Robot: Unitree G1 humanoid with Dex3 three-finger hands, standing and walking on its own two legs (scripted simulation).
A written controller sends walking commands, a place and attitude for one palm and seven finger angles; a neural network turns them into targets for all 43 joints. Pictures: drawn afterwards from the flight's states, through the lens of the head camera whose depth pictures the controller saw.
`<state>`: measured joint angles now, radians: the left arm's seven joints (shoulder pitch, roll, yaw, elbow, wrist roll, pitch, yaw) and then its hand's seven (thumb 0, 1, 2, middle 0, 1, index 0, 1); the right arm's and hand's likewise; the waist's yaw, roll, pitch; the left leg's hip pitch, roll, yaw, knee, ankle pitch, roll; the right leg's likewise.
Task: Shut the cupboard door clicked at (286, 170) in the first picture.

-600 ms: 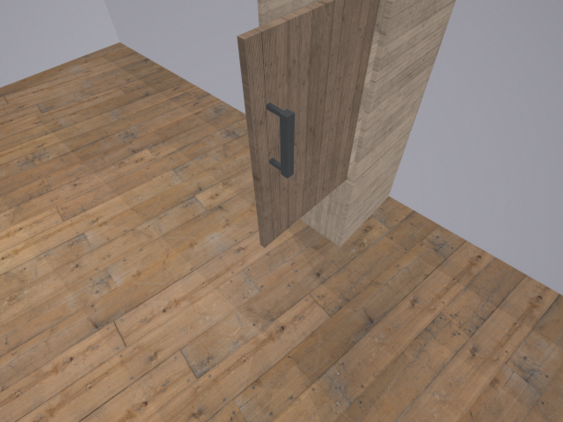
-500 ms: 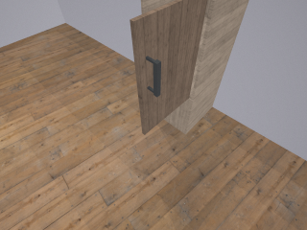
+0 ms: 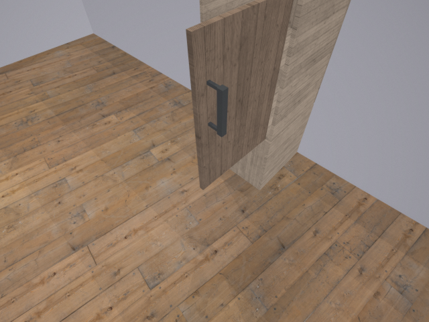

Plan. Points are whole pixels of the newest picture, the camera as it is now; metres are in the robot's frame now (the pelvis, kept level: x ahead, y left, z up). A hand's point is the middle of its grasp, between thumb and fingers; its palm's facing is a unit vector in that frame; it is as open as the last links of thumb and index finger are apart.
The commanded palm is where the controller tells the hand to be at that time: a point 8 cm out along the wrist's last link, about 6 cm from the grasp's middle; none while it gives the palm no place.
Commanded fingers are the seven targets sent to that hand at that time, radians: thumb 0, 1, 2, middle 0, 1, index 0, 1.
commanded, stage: look at it before walking up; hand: left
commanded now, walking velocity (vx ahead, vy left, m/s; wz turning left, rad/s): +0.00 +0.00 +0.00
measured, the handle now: (216, 109) +0.63 +0.03 +0.02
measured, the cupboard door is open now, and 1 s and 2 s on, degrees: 88 88 88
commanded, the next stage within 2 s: walk around to get in front in 0.24 s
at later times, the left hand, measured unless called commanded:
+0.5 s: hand out of the picture +0.06 +0.23 -0.16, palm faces -0.04 -0.94 -0.33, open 7.4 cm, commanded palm none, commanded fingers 0.00 0.90 0.90 -0.20 -0.30 -0.20 -0.30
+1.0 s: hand out of the picture +0.06 +0.18 -0.18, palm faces -0.23 -0.93 -0.28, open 7.4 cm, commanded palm none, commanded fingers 0.00 0.90 0.90 -0.20 -0.30 -0.20 -0.30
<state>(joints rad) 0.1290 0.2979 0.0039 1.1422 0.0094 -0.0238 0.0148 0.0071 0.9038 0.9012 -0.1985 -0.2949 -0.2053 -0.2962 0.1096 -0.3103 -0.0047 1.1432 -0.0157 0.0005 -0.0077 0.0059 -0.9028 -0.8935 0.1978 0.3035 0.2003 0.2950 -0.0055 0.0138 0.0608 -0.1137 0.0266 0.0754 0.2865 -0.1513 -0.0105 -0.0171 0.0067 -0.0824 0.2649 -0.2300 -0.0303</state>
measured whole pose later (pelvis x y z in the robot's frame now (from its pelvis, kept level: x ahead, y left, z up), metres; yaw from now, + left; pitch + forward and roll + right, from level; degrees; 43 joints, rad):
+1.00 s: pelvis -0.04 -0.01 -0.02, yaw -16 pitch +0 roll +1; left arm 0.20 0.20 0.07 0.95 0.03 0.04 0.01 0.01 0.91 0.90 -0.20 -0.29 -0.20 -0.30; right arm 0.12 -0.25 -0.07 0.98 -0.01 0.07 -0.02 0.01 -0.90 -0.89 0.20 0.30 0.20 0.29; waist 0.02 0.03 0.14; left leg -0.48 0.06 0.04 1.07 -0.46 -0.06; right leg -0.31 0.04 0.04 0.59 -0.29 -0.04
